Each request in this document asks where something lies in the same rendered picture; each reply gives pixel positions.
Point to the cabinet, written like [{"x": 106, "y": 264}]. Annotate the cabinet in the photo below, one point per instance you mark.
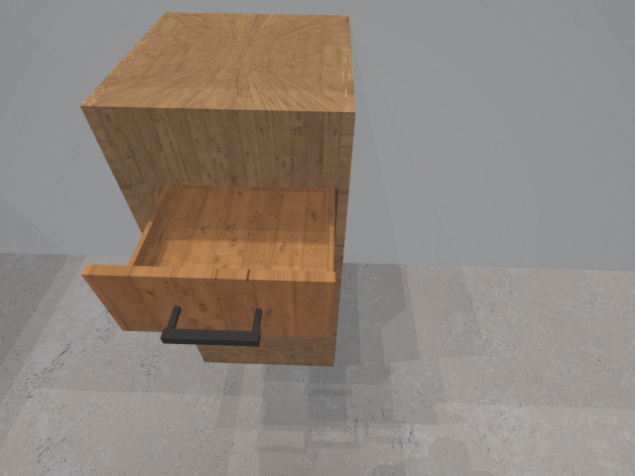
[{"x": 225, "y": 99}]

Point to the handle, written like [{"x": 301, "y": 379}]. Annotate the handle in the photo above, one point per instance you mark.
[{"x": 171, "y": 335}]

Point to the drawer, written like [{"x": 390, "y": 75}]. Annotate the drawer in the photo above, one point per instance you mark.
[{"x": 220, "y": 252}]

